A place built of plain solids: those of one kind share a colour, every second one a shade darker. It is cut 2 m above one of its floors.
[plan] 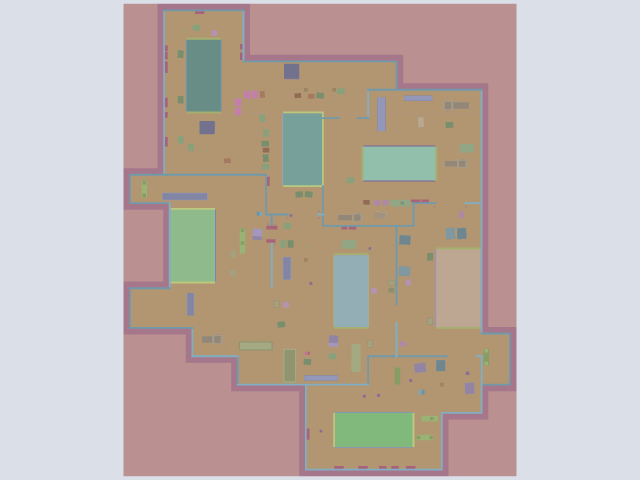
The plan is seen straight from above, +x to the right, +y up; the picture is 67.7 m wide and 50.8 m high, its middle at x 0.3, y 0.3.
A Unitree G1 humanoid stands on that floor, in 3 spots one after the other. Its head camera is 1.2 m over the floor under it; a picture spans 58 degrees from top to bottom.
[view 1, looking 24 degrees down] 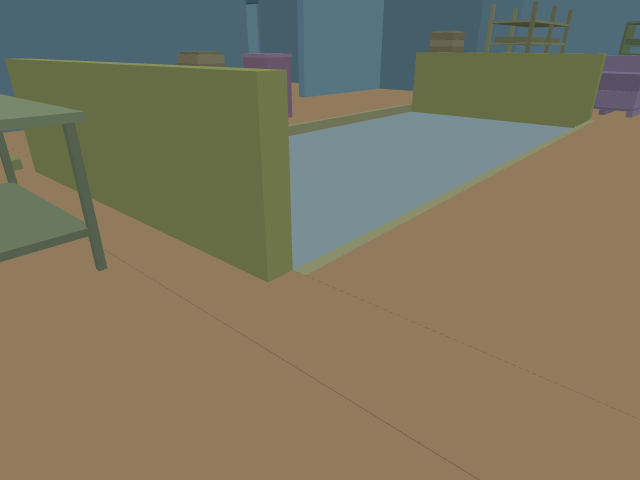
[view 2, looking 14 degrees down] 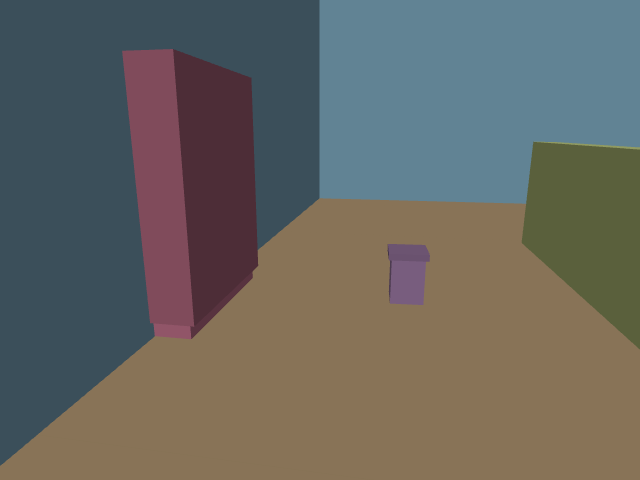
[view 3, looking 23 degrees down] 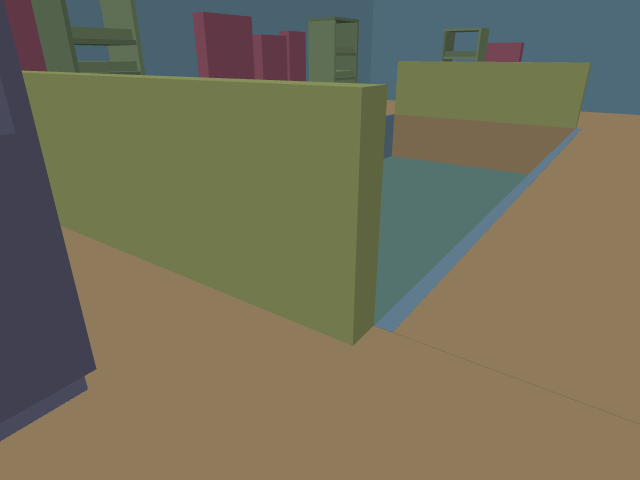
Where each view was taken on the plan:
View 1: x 0.20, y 0.30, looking -49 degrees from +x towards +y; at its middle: floor_cooler_base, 3.34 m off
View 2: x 0.30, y -23.00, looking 100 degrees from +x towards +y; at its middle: floor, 4.96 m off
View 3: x -9.40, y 12.30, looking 125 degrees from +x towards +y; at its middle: wall_low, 1.86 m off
